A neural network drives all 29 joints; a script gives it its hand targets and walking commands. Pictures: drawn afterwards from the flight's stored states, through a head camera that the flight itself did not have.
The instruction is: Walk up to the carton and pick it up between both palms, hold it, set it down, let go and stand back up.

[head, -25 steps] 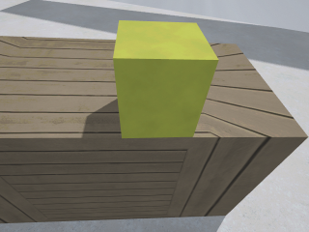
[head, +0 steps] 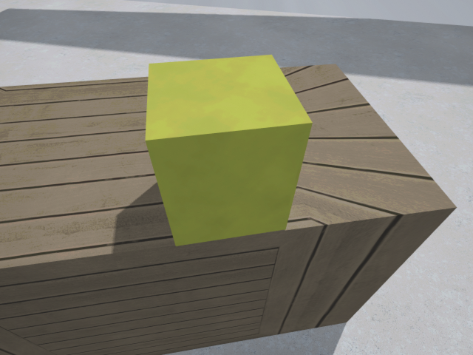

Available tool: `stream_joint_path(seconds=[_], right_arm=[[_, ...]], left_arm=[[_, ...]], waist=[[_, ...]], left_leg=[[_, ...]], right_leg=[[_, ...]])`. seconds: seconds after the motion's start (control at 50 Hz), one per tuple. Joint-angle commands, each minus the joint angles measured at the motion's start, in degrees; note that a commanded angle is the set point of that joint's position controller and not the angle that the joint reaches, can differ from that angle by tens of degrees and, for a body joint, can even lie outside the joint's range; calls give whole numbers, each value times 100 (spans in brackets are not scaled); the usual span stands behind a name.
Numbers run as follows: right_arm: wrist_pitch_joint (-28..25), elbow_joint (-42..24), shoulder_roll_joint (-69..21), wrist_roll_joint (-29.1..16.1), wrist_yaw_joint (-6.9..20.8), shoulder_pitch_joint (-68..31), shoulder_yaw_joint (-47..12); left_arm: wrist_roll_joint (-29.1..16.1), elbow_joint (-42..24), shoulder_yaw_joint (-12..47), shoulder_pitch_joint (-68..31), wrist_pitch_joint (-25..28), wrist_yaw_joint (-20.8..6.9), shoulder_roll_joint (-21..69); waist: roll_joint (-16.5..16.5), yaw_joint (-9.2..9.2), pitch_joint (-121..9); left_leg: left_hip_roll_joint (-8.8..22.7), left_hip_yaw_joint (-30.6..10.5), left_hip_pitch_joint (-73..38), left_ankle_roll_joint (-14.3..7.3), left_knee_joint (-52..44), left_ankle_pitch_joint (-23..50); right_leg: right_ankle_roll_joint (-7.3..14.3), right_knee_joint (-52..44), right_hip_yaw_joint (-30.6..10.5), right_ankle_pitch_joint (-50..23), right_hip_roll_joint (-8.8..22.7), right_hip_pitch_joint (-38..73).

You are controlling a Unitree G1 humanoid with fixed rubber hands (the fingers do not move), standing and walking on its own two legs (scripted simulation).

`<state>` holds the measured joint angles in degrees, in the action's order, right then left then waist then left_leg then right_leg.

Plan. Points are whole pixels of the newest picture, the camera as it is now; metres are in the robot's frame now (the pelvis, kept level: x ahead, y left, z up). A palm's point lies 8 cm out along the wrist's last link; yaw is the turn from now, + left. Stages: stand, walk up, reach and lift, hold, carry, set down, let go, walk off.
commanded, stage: walk up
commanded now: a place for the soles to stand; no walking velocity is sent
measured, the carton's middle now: (222, 152) +0.44 +0.01 +0.13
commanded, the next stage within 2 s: none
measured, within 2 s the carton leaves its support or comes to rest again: neither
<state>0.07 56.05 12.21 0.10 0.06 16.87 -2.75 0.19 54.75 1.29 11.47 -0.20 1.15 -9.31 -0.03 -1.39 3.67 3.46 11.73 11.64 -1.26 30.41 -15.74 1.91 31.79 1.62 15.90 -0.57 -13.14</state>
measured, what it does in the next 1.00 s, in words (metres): shifts its weight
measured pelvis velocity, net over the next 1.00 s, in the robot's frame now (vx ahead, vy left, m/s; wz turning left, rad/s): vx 0.01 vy -0.05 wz -0.04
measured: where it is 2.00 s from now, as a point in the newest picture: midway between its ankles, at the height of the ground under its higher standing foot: outside the picture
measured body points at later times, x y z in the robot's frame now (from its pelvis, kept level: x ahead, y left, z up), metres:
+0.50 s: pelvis +0.02 -0.02 +0.01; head +0.04 -0.02 +0.46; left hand +0.04 +0.22 -0.15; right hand +0.04 -0.25 -0.15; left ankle +0.01 +0.10 -0.73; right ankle +0.02 -0.10 -0.73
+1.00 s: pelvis +0.01 -0.05 -0.01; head +0.05 -0.06 +0.44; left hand +0.08 +0.22 -0.16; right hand +0.01 -0.31 -0.16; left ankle +0.01 +0.10 -0.73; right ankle +0.02 -0.11 -0.73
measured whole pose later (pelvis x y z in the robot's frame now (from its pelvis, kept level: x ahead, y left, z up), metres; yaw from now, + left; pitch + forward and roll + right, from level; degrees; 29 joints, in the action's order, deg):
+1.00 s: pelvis +0.01 -0.05 -0.01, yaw -2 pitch -2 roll +3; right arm 0.0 60.8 11.9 2.0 -3.6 14.5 0.2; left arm 3.1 59.0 -0.9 10.0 -2.2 0.2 -16.1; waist 3.1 -0.9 7.2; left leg 6.8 12.5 12.0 2.3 34.2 -18.4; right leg -2.3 41.1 3.2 22.7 -1.0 -16.8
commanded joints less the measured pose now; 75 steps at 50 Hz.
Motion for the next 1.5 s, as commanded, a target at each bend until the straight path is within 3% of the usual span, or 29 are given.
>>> stream_joint_path(seconds=[0.0,0.1,0.16,0.28,0.66,0.7,0.72,0.76,0.84,0.88,0.94,0.96,0.98,1.0,1.02,1.06,1.12,1.16,1.2,1.22,1.24,1.26,1.28,1.3,1.32,1.36,1.4,1.44,1.48], right_arm=[[-153,-2,559,46,-44,358,124],[-98,130,546,33,-59,20,161],[-120,206,503,9,-69,198,140],[-100,316,578,33,-89,7,149],[-137,793,573,63,-150,91,59],[-122,798,404,22,-164,58,51],[-124,639,599,95,-270,245,195],[-140,756,854,127,-361,621,310],[-49,543,1106,184,-400,405,511],[-36,335,1018,218,-416,92,508],[-59,122,1162,194,-399,-217,547],[-49,54,1130,220,-368,-362,540],[-15,-54,861,216,-311,-423,453],[29,-145,552,215,-303,-500,372],[109,-190,482,198,-334,-414,356],[220,-45,586,151,-414,-58,452],[199,24,669,88,-445,276,495],[131,119,641,52,-485,378,482],[76,194,853,100,-549,1135,564],[57,319,814,86,-567,1549,636],[-3,557,903,17,-612,2550,749],[-73,778,935,-105,-636,2804,860],[-118,378,607,-150,-650,980,709],[-119,-52,356,-171,-669,-261,610],[-82,-279,488,-132,-692,-970,650],[-81,-902,945,-67,-623,-2227,647],[-45,-747,927,-114,-423,-1707,641],[82,-762,1164,132,-324,-1031,585],[185,-614,1356,372,-145,-557,575]], left_arm=[[-5,28,-66,140,187,1,-795],[-29,295,-37,293,209,-2,-832],[-48,431,-21,228,239,4,-839],[-55,603,17,477,244,39,-876],[-21,807,13,599,238,71,-891],[-42,850,-5,654,245,83,-930],[108,634,-204,195,127,41,-1431],[123,414,-166,-79,15,-9,-1248],[261,259,-192,-12,-104,-37,-991],[282,186,-309,145,-140,-59,-1165],[348,44,-336,267,-177,-114,-1082],[292,102,-380,520,-141,-127,-1169],[202,162,-464,619,-85,-120,-1500],[76,143,-582,671,-68,-92,-1841],[60,175,-618,759,-110,-56,-1853],[27,0,-578,524,-221,69,-1633],[96,-205,-495,561,-344,205,-1321],[63,-416,-543,165,-404,214,-1292],[72,-764,-560,-630,-490,223,-1292],[70,-848,-575,-967,-495,213,-1284],[30,-1047,-742,-1560,-558,186,-1611],[-7,-904,-812,-1359,-602,99,-1558],[199,-696,-706,-130,-592,67,-1230],[271,-366,-628,965,-579,93,-1007],[284,-214,-529,1260,-510,43,-811],[140,-235,-609,1036,-515,-42,-1156],[137,-193,-575,626,-365,-102,-1132],[9,-576,-499,214,-99,-55,-1094],[53,-390,-586,360,107,54,-1092]], waist=[[168,8,-71],[-410,133,181],[-114,-37,22],[361,79,-36],[-130,162,16],[136,162,124],[345,-44,73],[-46,-131,-9],[-1016,-93,58],[-847,35,153],[-988,191,98],[-720,378,-46],[368,442,-237],[1232,545,-325],[995,552,-236],[730,379,-114],[909,268,-355],[1029,140,-437],[1077,-378,-280],[1083,-755,-101],[955,-1372,-20],[-1402,-1607,-267],[-2371,-520,-200],[-1316,214,-204],[-1600,623,-167],[-2118,947,769],[-1777,616,1092],[-956,150,968],[131,53,295]], left_leg=[[677,-974,-156,-206,-963,717],[591,-863,-390,-201,-1024,392],[636,-872,-554,-208,-970,870],[655,-790,-548,-227,-910,548],[661,-701,-478,-120,-1092,837],[653,-698,-547,-115,-1025,801],[898,-857,-717,-265,-848,1559],[1293,-1170,-1012,-561,-802,2275],[2221,-1739,-717,-1259,-1046,1966],[2496,-2042,-203,-1420,-1132,1716],[2248,-1739,308,-1080,-867,1735],[1785,-1323,496,-748,-282,1425],[966,-450,654,-279,600,827],[84,-121,1311,147,1420,-767],[-188,-482,1477,135,2029,-2251],[-76,-913,1707,-31,2518,-2074],[-168,-1075,1704,-95,2309,-1205],[-114,-1036,1106,-74,2155,-1005],[-173,-428,278,-112,1192,-1232],[-158,-409,-412,-341,434,-1350],[-29,-160,-1560,-825,-710,-918],[836,-1127,-1985,-1540,-1501,675],[2405,-3369,-634,-1915,-1132,837],[2243,-3320,636,-1723,-1193,-44],[1783,-2765,1659,-1355,-1695,-986],[1492,-2200,3593,-1002,-2277,-2043],[811,-1453,2859,-703,-1938,-2038],[828,-1436,1380,-682,-766,-993],[391,-973,303,-600,787,169]], right_leg=[[190,-855,-834,-1306,750,-85],[185,-996,-917,-1129,783,-449],[159,-1009,-792,-1295,703,-386],[24,-1208,-980,-1491,770,-229],[111,-1252,-780,-1712,694,122],[31,-1295,-829,-1990,771,42],[36,-782,-566,-2066,643,-160],[-81,-267,-388,-1410,470,-672],[-399,638,-235,318,467,-981],[-513,1177,-397,643,527,-828],[-415,644,-579,194,676,-321],[-427,-100,-802,-637,765,108],[-356,-880,-1059,-1986,945,507],[-16,-1433,-1966,-2762,1457,855],[211,-1557,-2191,-2641,1597,853],[-87,-1582,-1864,-2547,1553,1133],[-984,-1341,-921,-4118,872,1923],[-1295,-1532,-605,-3637,794,1475],[-2054,-1641,-301,-4278,602,802],[-2558,-1267,-185,-4319,591,-8],[-3388,1,235,-4685,175,-995],[-3468,3613,857,-1772,-767,-1872],[-2050,5605,-732,1969,90,-1904],[-1257,5093,-1267,1860,213,-872],[-676,4652,-1192,1639,204,32],[-331,4734,-1002,1320,232,520],[-290,3398,-340,1217,167,-125],[-219,1219,-347,1241,256,-1017],[-373,-519,609,-447,-38,-603]])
